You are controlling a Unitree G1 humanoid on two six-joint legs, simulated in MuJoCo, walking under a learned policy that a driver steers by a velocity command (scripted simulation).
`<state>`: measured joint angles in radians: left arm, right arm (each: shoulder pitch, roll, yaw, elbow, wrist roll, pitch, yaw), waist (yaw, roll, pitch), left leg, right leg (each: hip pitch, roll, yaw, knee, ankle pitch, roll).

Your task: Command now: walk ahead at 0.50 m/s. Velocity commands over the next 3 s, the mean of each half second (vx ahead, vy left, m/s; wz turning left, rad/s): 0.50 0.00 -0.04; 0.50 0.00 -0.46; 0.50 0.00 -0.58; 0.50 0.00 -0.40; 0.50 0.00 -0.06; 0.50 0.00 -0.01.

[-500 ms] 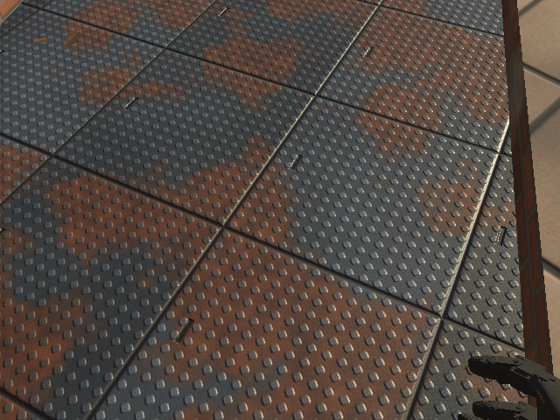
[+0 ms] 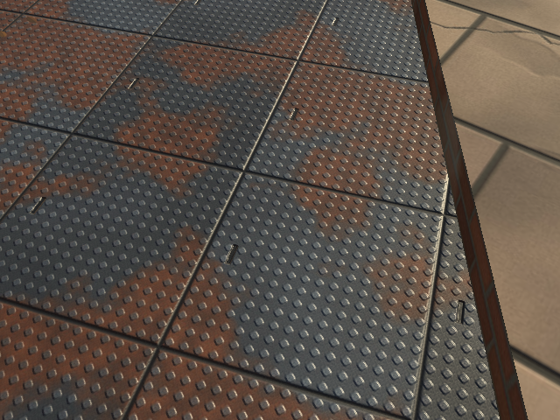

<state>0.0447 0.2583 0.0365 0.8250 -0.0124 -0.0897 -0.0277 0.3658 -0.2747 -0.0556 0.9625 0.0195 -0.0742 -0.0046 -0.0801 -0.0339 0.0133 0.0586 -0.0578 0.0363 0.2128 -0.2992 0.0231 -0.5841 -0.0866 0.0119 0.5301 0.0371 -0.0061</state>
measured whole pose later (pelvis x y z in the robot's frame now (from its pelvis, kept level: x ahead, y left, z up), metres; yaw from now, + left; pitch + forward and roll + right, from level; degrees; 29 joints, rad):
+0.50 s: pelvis +0.28 -0.03 +0.01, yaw -1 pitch +2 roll -2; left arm 0.38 0.26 0.05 0.96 -0.02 -0.08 0.00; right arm 0.03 -0.26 -0.04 0.82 0.01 -0.08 0.02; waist 0.08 0.05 0.02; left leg -0.61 0.09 -0.04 0.54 0.07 0.00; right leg 0.03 0.05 -0.03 0.21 -0.27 -0.04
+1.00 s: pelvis +0.54 -0.01 +0.00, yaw -17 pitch +1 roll +3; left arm 0.13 0.28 0.07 0.76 -0.02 -0.03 -0.03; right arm 0.28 -0.28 -0.08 0.93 0.00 -0.09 -0.01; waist -0.07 -0.04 0.04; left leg 0.04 -0.01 0.25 0.22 -0.27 0.00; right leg -0.66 -0.13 0.00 0.73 -0.02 -0.02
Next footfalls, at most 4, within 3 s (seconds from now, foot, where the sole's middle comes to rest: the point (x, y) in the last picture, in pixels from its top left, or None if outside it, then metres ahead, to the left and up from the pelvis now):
0.06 right None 0.22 -0.13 -0.77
0.58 left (232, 409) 0.52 0.11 -0.77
1.12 right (350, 320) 0.73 -0.20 -0.77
1.62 left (322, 216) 1.08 -0.17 -0.77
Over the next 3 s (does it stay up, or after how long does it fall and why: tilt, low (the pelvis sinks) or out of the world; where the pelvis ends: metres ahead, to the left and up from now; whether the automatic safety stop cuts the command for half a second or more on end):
stays up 1.41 -0.63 0.02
